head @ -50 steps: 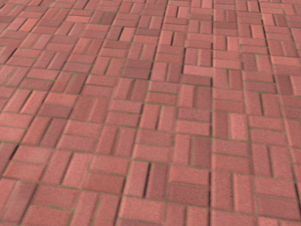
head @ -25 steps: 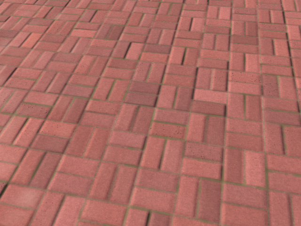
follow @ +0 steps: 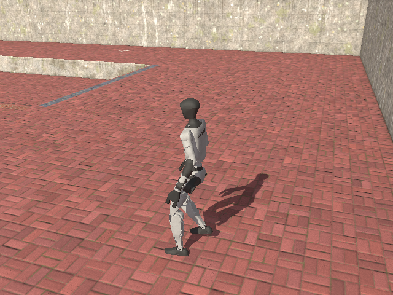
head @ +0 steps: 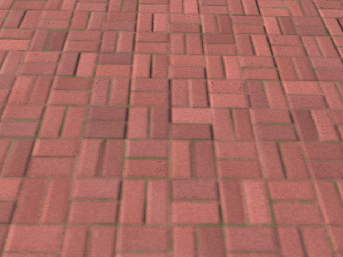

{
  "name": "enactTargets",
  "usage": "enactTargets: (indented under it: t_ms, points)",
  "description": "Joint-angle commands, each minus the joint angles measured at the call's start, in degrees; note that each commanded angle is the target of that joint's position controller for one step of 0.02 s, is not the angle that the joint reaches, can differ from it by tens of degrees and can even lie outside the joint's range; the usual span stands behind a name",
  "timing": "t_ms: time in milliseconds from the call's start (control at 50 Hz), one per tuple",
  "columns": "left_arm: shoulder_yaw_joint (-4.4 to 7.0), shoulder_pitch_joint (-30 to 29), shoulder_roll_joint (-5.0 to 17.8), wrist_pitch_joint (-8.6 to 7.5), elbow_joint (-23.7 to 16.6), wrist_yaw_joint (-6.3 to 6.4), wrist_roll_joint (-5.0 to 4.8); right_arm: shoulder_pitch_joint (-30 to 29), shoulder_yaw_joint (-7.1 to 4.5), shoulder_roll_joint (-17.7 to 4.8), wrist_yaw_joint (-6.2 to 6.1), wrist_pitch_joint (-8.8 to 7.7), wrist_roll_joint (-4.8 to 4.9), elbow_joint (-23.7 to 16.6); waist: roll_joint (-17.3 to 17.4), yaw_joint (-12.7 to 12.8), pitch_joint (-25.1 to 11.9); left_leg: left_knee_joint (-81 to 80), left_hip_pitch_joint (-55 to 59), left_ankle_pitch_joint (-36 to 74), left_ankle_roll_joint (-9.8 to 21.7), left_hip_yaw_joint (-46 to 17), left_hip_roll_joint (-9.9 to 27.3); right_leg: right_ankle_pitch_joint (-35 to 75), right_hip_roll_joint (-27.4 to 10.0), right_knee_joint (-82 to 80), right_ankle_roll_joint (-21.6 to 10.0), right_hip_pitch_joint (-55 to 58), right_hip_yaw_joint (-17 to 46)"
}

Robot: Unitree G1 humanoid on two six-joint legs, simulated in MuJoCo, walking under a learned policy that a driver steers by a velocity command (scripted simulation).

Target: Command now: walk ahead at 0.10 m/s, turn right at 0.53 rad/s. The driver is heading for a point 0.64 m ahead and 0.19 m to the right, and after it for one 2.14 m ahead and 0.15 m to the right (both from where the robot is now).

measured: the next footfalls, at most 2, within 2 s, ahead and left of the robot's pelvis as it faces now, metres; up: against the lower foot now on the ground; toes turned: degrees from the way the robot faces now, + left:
right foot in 0.26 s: +0.06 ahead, -0.14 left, +0.00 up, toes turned -13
left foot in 0.76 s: +0.13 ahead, +0.07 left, +0.00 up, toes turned -29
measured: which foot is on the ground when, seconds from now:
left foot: down 0.00-0.26, up 0.28-0.74, down 0.76-1.00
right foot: up 0.00-0.24, down 0.26-0.76, up 0.78-1.00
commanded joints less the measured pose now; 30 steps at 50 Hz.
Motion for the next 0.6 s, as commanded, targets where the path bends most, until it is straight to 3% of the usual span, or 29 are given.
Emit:
enactTargets:
  t_ms: [20,100,180,220,240,260,280,300,320,340,360,380,440,520,600]
  points:
    - [0.98,6.55,1.73,1.02,-3.18,0.30,0.25,-1.14,-2.24,-8.68,-0.91,-0.49,-0.08,-2.33,9.68,1.08,-7.57,-13.19,5.24,4.18,12.07,-9.46,15.76,4.40,-2.74,-3.03,0.07,1.55,0.00]
    - [0.86,1.70,2.09,1.13,-5.95,-0.87,0.39,-2.15,-2.99,-10.83,-1.88,0.64,0.81,-2.22,8.77,0.25,-8.97,-13.67,7.44,2.14,11.87,-5.89,17.24,8.79,-3.51,-13.18,-0.65,5.08,-1.26]
    - [1.24,-0.97,3.36,1.64,-7.85,-2.19,0.37,-1.42,-3.62,-12.58,-1.53,2.06,1.89,-1.60,9.50,-0.44,-8.27,-12.03,10.16,-0.83,9.96,-3.75,18.44,7.92,-2.20,-22.20,-2.42,9.43,-3.83]
    - [1.51,0.19,3.32,1.74,-7.96,-2.85,0.46,-1.73,-3.80,-12.92,-1.37,2.78,2.76,-1.27,9.12,0.89,-8.20,-8.54,11.23,-2.86,7.57,-2.33,18.13,10.78,-0.99,-31.03,-4.40,13.73,-5.59]
    - [1.90,1.91,3.76,1.74,-7.30,-2.90,0.66,-0.94,-3.67,-12.04,-1.31,3.16,3.08,-0.80,8.16,1.49,-8.40,-5.19,10.17,-4.73,5.37,-1.00,16.72,13.14,0.59,-35.78,-5.89,17.56,-6.35]
    - [2.72,4.10,5.84,1.68,-6.83,-2.55,1.09,1.66,-3.30,-9.96,-1.02,3.64,3.08,0.36,3.79,1.82,-7.11,2.14,6.32,-8.67,1.37,1.85,13.48,18.18,0.02,-42.56,-8.22,21.90,-2.43]
    - [4.24,5.31,12.56,1.60,-7.77,-1.40,1.35,2.41,-2.47,-6.34,-0.34,3.78,1.14,-0.83,-13.14,-0.33,-5.77,20.88,-8.11,-23.67,-4.76,8.06,5.67,35.89,-14.09,-47.09,-13.81,28.81,17.33]
    - [4.32,3.59,15.81,0.55,-9.65,-1.50,2.76,-2.45,-2.92,-7.38,-0.80,3.35,0.47,-3.65,-15.65,0.55,-4.98,32.70,-17.31,-33.09,-6.30,-0.26,-0.58,36.19,-20.45,-49.76,-22.37,24.64,28.35]
    - [3.78,2.50,13.34,-0.93,-10.03,-1.93,3.33,-5.47,-3.52,-9.35,-1.06,3.33,1.02,-4.20,-8.87,1.41,-5.90,38.58,-17.89,-29.83,-5.17,-6.09,-0.10,32.79,-17.76,-50.47,-21.41,23.67,24.71]
    - [3.44,-0.40,12.29,-1.98,-10.39,-1.90,2.67,-4.11,-3.80,-9.56,-1.31,3.43,1.78,-3.80,-6.96,-0.62,-5.94,39.42,-18.64,-24.15,-4.14,-7.67,0.39,31.05,-15.04,-50.02,-18.16,23.82,20.60]
    - [2.92,-3.35,10.36,-2.28,-11.20,-1.79,1.58,-2.16,-4.10,-9.78,-1.84,3.57,1.45,-2.15,-4.37,-1.73,-6.94,39.42,-18.08,-20.41,-3.89,-8.66,1.08,29.12,-12.98,-49.19,-15.29,24.11,18.12]
    - [2.38,-5.10,9.13,-2.25,-11.67,-1.60,0.86,-1.33,-4.34,-10.16,-2.13,3.62,0.92,-1.72,-4.69,-2.34,-7.27,39.92,-17.06,-17.65,-4.09,-8.74,0.96,30.67,-12.02,-48.83,-14.35,23.26,16.59]
    - [1.64,-3.75,7.67,-2.15,-12.04,-0.91,1.02,-0.72,-4.29,-9.12,-1.91,3.18,1.46,-1.93,-4.79,-2.39,-9.28,39.29,-14.60,-13.38,-4.70,-9.08,-0.50,33.69,-10.05,-48.20,-14.57,24.33,15.40]
    - [2.10,-2.05,9.00,-1.52,-12.40,-0.15,0.65,-3.21,-3.61,-7.73,-1.62,2.81,1.68,-3.09,-5.82,-0.69,-8.27,27.16,-13.83,-12.52,-6.09,-10.05,-1.50,28.46,-9.38,-47.60,-14.85,26.63,18.15]
    - [2.46,-2.93,10.12,-0.80,-13.55,-0.27,0.99,-3.19,-3.37,-7.98,-0.80,2.35,1.99,-3.38,-6.84,-0.04,-7.56,19.48,-7.37,-14.59,-6.42,-10.20,-2.77,25.43,-8.82,-47.07,-15.80,22.74,21.67]
Velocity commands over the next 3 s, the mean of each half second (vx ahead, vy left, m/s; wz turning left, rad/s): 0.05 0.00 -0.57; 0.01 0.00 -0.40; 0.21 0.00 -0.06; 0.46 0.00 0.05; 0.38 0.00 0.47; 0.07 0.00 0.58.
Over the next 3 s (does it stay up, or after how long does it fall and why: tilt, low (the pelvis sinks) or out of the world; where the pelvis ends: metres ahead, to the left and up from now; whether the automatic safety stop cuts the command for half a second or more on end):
stays up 0.63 -0.33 0.00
